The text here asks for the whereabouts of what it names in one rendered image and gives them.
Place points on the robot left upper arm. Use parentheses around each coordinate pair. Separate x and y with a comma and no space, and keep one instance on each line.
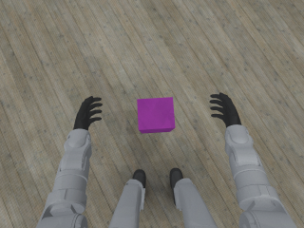
(64,221)

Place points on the left robot hand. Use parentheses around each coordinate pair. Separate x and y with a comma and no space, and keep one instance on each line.
(83,120)

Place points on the left robot forearm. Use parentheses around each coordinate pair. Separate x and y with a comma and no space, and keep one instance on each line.
(68,195)

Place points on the robot right upper arm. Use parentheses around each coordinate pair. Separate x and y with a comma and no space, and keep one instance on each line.
(264,219)

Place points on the carton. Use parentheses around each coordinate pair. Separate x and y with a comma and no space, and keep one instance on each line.
(156,115)

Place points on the robot left foot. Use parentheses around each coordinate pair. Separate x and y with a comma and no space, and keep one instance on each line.
(139,175)

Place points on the robot left shin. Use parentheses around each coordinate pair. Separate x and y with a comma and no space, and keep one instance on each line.
(132,181)

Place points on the right robot hand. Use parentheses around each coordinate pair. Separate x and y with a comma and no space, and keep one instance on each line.
(230,115)

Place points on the right robot forearm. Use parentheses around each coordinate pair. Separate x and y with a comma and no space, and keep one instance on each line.
(254,192)

